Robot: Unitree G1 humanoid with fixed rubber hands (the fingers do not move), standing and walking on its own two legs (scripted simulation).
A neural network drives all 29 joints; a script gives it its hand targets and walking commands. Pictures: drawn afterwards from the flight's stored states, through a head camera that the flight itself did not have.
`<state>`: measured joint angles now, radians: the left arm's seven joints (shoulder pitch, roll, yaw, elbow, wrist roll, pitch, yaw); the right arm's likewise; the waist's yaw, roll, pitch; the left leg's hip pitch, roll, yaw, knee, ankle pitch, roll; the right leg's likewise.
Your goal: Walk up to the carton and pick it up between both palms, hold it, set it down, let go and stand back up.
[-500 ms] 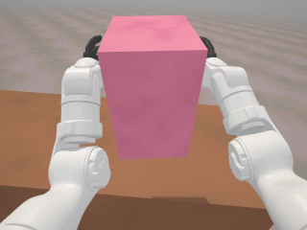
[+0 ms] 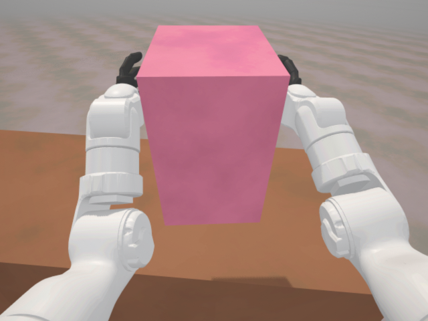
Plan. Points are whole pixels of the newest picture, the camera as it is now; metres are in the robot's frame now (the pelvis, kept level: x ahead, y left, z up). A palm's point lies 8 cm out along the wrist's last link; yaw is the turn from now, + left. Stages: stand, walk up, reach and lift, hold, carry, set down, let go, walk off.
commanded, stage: hold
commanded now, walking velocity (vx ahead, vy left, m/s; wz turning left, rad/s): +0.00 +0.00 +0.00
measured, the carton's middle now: (210, 126) +0.37 +0.00 +0.24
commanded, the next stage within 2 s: set down in 0.48 s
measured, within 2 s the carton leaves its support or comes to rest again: neither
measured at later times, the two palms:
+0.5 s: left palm (129, 96) +0.37 +0.13 +0.30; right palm (289, 96) +0.37 -0.14 +0.30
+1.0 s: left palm (128, 113) +0.38 +0.14 +0.27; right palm (275, 120) +0.39 -0.13 +0.25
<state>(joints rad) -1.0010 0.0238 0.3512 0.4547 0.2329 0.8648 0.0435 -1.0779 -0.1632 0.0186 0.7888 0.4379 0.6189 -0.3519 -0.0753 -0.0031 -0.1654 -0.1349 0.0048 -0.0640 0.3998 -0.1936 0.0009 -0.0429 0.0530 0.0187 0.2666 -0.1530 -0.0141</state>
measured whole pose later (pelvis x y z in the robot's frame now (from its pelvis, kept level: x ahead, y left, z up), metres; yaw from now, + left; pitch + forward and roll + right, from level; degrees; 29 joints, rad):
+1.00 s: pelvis +0.00 -0.01 +0.00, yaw +3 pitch -8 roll -1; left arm -0.90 -0.02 0.36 0.39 0.35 0.63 0.01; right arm -0.95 -0.04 -0.09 0.86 0.22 0.23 -0.22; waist -0.10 -0.06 -0.02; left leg -0.03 0.00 -0.10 0.34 -0.17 -0.01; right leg 0.07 0.04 -0.03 0.23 -0.16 -0.03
